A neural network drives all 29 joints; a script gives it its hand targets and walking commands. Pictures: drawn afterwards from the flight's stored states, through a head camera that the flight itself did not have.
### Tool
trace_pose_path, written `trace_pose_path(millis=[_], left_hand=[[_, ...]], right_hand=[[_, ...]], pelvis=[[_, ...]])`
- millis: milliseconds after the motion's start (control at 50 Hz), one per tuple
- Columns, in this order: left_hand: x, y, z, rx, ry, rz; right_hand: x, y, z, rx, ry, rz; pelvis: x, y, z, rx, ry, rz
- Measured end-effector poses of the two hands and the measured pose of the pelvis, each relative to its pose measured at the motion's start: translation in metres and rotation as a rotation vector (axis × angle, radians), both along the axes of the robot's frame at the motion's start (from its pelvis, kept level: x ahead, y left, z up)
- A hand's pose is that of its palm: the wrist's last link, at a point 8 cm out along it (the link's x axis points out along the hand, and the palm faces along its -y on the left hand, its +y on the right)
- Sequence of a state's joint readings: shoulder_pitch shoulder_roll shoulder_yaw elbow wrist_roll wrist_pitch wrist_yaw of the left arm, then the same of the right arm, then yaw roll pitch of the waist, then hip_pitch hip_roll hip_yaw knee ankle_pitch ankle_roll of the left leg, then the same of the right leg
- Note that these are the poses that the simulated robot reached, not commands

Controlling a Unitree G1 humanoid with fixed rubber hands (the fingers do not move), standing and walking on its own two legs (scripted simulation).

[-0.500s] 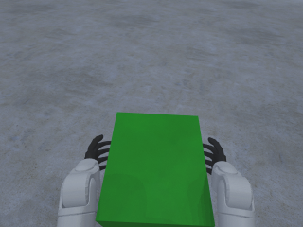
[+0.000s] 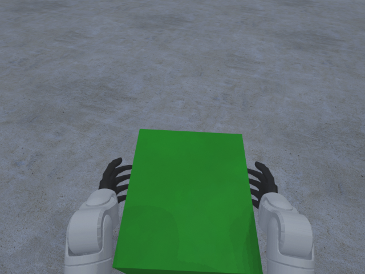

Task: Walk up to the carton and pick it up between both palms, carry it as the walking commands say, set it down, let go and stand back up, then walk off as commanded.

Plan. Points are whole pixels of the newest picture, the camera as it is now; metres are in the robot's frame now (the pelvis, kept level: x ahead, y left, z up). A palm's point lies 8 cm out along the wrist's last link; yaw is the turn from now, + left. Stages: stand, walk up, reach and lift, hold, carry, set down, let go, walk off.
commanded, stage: carry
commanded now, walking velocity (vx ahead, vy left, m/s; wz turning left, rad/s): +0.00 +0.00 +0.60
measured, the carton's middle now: (186, 210) +0.28 -0.01 -0.01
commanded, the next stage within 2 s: none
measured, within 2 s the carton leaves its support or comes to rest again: neither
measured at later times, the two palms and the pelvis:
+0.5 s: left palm (68, 239) +0.19 +0.20 +0.07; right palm (234, 201) +0.26 -0.10 +0.07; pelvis -0.04 -0.01 +0.00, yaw +12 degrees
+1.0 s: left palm out of the picture +0.04 +0.30 +0.07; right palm (166, 225) +0.21 +0.03 +0.07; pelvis -0.10 +0.02 +0.00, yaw +31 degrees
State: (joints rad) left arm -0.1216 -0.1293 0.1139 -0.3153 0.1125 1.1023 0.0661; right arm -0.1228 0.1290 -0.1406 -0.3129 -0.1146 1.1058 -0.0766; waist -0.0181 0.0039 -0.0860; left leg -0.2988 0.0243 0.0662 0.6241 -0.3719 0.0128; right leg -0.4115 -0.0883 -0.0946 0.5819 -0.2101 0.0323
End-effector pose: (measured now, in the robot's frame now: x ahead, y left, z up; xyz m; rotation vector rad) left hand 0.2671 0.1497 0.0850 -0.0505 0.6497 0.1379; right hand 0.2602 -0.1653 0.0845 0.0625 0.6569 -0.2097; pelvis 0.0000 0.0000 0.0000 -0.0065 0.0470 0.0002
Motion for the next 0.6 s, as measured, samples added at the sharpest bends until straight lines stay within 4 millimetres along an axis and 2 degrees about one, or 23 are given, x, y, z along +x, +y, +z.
trace_pose_path(millis=[60,160,360,440,600], left_hand=[[-0.006,0.004,0.001,0.002,0.004,0.016],[-0.024,0.015,-0.009,0.004,0.04,0.062],[-0.063,0.052,-0.022,-0.018,0.069,0.182],[-0.074,0.057,-0.019,-0.019,0.08,0.228],[-0.095,0.052,0.0,0.027,0.039,0.285]], right_hand=[[-0.001,0.004,0.0,0.004,0.004,0.015],[-0.004,0.016,-0.009,0.008,0.039,0.06],[-0.003,0.057,-0.015,-0.011,0.068,0.177],[-0.001,0.064,-0.014,-0.01,0.079,0.222],[-0.004,0.063,-0.008,0.039,0.038,0.278]], pelvis=[[-0.002,0.0,-0.003,-0.001,0.008,0.022],[-0.008,-0.001,-0.01,-0.006,0.013,0.063],[-0.028,0.006,-0.011,-0.021,0.042,0.149],[-0.033,0.0,-0.004,-0.034,0.057,0.185],[-0.043,-0.015,0.0,-0.005,0.054,0.282]])
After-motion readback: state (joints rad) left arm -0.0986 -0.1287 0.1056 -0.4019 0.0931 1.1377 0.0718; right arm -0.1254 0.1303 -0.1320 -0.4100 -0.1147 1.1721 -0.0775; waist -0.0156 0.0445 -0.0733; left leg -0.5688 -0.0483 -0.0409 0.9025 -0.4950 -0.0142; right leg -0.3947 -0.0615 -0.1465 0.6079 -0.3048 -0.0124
